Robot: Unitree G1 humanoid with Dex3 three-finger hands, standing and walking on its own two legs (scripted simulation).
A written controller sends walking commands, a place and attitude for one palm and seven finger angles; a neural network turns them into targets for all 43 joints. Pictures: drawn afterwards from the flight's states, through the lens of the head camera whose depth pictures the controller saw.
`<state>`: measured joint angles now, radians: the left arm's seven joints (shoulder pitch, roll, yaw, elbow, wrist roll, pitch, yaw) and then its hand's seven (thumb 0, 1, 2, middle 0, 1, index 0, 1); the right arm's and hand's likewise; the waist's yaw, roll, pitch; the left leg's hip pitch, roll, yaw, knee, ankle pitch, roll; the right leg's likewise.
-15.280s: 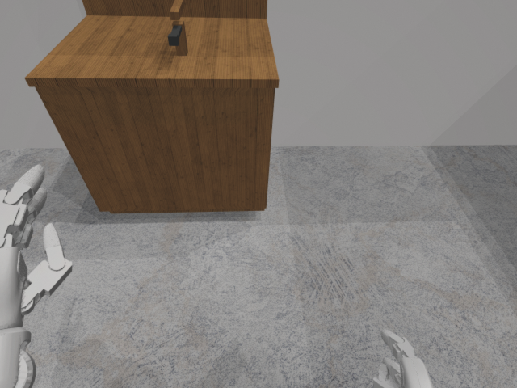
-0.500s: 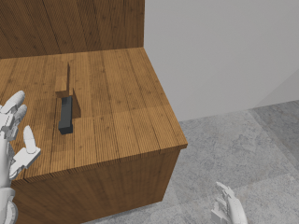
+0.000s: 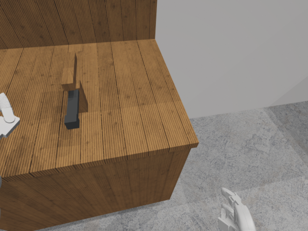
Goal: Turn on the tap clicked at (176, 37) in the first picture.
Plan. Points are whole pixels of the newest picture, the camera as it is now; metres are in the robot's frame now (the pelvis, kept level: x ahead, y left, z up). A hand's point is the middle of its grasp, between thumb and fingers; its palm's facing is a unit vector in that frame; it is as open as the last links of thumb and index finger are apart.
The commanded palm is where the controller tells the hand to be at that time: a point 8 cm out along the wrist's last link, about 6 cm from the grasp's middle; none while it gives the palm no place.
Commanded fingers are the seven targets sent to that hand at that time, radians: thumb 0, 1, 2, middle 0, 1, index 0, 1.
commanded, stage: look again from close up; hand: left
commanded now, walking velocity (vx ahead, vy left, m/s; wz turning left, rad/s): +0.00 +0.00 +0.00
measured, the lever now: (72, 121) +0.33 +0.25 +0.09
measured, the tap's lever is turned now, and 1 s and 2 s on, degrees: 0 0 0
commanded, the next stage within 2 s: shuffle to correct the standing spot in 0.12 s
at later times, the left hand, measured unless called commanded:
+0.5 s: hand (51, 135) +0.24 +0.23 +0.17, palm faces +0.36 -0.87 -0.33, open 7.4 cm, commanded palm +0.17 +0.27 +0.18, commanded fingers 0.00 0.90 0.90 -0.20 -0.30 -0.20 -0.30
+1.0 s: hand (47, 141) +0.23 +0.23 +0.17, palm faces +0.37 -0.82 -0.44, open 7.4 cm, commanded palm +0.16 +0.26 +0.18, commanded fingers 0.00 0.90 0.90 -0.20 -0.30 -0.20 -0.30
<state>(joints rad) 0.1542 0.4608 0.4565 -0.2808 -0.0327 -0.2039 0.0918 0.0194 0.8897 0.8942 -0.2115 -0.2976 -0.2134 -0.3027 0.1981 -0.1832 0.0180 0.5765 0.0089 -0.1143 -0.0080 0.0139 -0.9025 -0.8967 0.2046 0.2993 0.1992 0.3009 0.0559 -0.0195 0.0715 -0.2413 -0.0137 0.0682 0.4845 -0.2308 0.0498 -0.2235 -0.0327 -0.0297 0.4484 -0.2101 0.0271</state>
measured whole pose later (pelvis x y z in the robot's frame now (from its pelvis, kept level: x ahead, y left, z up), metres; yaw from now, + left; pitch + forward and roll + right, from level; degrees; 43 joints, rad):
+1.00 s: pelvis +0.00 -0.02 +0.00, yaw +0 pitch +0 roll -2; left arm 0.33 0.43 0.38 -0.43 -0.01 -0.18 0.07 0.02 0.89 0.89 -0.21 -0.30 -0.21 -0.30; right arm 0.25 -0.22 -0.02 0.60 0.00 -0.13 -0.06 0.01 -0.90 -0.90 0.20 0.30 0.20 0.30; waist 0.03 -0.01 0.05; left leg -0.28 0.03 0.02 0.54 -0.25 0.02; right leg -0.22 0.03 -0.05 0.42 -0.19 -0.01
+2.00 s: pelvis +0.01 +0.01 +0.00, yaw +0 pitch -1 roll -2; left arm 0.41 0.34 0.35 -0.46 -0.04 -0.21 0.12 0.02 0.89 0.89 -0.21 -0.30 -0.21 -0.30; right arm 0.21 -0.19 0.01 0.58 0.01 -0.11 -0.03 0.01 -0.90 -0.90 0.20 0.30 0.20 0.30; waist 0.02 -0.02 0.07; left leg -0.21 -0.03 0.04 0.48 -0.25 0.06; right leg -0.16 -0.03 -0.04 0.39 -0.20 0.04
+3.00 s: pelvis -0.01 -0.07 +0.00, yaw -1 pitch +1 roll -1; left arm 0.50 0.42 0.41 -0.59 -0.10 -0.19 0.09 0.02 0.89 0.89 -0.21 -0.30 -0.21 -0.30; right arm 0.20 -0.20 -0.04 0.55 0.01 -0.09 -0.05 0.01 -0.90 -0.90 0.20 0.30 0.20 0.30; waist -0.01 -0.01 0.09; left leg -0.31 0.08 0.01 0.53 -0.23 -0.05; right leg -0.29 0.07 -0.06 0.48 -0.21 -0.07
